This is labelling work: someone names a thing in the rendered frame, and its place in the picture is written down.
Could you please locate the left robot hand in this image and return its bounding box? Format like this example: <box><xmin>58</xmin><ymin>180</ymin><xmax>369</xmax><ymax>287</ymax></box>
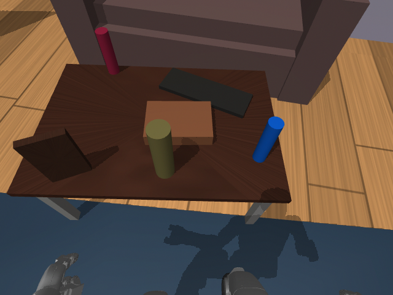
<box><xmin>36</xmin><ymin>253</ymin><xmax>84</xmax><ymax>295</ymax></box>

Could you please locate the sofa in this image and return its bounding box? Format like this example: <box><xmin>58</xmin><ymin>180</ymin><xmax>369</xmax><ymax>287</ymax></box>
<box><xmin>50</xmin><ymin>0</ymin><xmax>370</xmax><ymax>105</ymax></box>

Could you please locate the coffee table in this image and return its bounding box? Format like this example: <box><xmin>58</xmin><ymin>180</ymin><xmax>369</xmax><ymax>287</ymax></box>
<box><xmin>7</xmin><ymin>64</ymin><xmax>292</xmax><ymax>224</ymax></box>

